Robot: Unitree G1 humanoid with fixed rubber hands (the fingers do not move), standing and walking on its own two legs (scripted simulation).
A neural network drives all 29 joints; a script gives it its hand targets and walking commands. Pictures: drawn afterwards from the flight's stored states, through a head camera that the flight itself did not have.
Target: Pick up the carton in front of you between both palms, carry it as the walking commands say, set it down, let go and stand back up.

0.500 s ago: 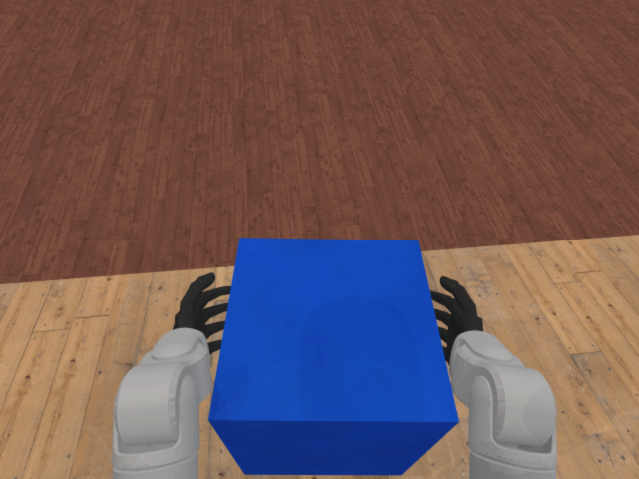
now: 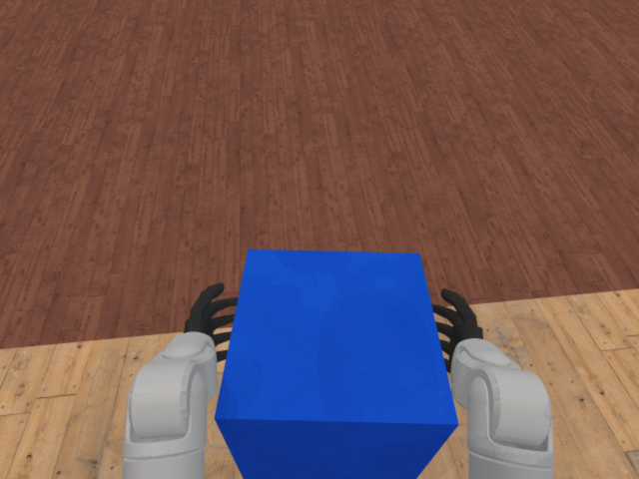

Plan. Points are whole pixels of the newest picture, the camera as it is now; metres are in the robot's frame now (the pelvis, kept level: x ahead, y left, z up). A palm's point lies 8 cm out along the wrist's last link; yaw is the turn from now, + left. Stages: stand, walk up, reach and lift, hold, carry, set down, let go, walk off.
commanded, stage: carry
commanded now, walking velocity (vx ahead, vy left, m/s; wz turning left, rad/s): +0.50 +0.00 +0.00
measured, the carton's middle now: (330, 375) +0.26 +0.00 +0.00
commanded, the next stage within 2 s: none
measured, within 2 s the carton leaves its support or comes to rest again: neither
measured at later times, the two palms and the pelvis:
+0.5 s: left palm (239, 160) +0.58 +0.15 +0.10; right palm (425, 168) +0.56 -0.15 +0.10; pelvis +0.29 +0.02 +0.01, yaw -4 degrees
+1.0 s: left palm (266, 84) +0.74 +0.12 +0.15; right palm (433, 93) +0.72 -0.18 +0.14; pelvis +0.38 +0.00 +0.01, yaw -4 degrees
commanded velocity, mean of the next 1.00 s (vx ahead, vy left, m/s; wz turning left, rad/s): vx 0.05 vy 0.00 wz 0.00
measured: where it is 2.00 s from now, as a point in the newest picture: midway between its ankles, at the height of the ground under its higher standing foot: (321, 463)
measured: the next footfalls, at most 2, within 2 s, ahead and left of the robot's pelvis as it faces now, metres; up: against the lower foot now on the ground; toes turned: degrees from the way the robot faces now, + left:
left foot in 0.38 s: +0.42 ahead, +0.10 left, +0.00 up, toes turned +6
right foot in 0.58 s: +0.31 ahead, -0.10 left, +0.00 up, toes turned -12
